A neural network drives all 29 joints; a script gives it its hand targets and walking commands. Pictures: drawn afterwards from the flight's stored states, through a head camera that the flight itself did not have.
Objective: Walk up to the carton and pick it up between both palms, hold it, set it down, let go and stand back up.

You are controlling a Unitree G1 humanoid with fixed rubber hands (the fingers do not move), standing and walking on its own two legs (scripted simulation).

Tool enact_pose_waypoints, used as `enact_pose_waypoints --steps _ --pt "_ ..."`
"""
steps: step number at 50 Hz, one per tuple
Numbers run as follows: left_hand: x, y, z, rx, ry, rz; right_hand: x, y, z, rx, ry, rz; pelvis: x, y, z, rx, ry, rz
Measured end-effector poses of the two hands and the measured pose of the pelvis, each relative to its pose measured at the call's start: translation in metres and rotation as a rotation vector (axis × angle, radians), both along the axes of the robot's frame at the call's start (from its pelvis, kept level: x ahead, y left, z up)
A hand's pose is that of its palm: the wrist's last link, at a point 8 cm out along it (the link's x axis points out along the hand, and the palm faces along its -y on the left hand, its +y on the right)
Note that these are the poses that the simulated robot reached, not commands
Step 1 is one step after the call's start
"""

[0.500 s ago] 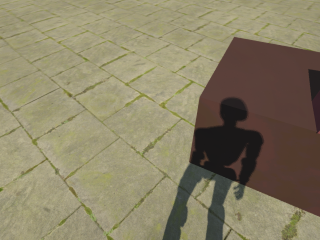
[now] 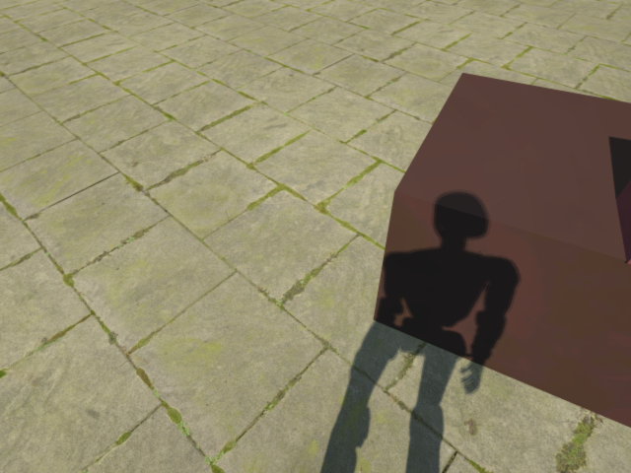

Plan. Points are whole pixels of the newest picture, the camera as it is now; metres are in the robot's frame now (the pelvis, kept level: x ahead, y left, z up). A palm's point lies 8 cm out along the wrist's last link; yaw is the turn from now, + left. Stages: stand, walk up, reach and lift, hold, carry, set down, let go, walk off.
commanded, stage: stand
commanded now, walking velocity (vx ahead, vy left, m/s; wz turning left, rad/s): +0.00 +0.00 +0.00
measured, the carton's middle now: out of the picture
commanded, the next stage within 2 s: walk up in 0.74 s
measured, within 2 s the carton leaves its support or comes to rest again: neither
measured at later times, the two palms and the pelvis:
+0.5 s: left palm out of the picture -0.04 +0.20 -0.15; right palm out of the picture -0.03 -0.20 -0.15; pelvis +0.00 +0.00 +0.00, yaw +0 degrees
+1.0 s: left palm out of the picture -0.03 +0.21 -0.15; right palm out of the picture -0.03 -0.21 -0.15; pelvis +0.00 +0.00 +0.00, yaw -5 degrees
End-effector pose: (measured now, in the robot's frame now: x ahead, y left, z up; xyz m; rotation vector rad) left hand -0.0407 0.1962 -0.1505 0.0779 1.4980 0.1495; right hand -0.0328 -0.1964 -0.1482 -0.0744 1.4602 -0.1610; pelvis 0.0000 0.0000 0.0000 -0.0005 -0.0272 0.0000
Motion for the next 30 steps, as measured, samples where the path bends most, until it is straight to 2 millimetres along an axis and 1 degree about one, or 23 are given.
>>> enact_pose_waypoints --steps 30 --pt "0.0002 0.002 0.0 0.0 0.003 0.001 0.0013 0.0015 0.0004 -0.001 -0.002 0.0 0.0011 0.0019 0.0001 0.0 0.0 0.0"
